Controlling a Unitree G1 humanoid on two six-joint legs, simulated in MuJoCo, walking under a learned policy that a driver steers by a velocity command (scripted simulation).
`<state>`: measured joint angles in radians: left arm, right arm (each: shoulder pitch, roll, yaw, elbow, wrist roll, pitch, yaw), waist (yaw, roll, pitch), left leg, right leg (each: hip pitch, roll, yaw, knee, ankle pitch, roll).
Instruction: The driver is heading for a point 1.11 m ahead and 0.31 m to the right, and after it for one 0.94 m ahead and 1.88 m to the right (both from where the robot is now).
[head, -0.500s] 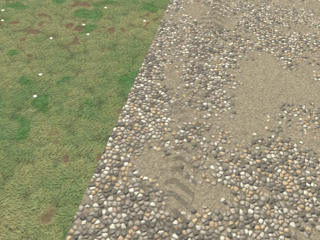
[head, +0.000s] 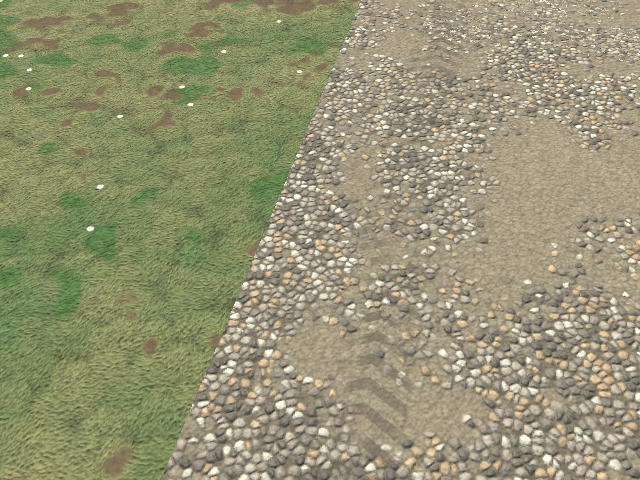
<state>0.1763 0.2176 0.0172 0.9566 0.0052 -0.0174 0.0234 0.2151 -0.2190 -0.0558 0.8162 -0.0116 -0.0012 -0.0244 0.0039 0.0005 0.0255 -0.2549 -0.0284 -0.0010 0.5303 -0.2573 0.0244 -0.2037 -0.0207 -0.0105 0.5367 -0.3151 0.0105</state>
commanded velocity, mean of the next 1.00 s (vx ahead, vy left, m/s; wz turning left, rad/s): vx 0.39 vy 0.00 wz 0.00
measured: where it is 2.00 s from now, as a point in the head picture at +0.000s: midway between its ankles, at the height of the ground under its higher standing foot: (374, 311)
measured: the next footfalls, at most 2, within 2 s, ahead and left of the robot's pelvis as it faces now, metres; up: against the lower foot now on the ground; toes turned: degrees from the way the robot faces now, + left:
right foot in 0.68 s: +0.43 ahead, -0.12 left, +0.00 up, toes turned -2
left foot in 1.24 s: +0.73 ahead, +0.10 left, +0.00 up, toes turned -6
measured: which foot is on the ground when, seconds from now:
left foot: down 0.00-0.70, up 0.72-1.00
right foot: down 0.00-0.24, up 0.26-0.66, down 0.68-1.00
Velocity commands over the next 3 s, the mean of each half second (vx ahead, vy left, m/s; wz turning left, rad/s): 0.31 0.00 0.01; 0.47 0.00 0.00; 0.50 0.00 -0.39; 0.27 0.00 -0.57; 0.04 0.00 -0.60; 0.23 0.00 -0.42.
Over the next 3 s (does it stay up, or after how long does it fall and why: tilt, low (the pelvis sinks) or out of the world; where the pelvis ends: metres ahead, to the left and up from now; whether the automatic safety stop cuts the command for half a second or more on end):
stays up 0.94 -0.23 0.01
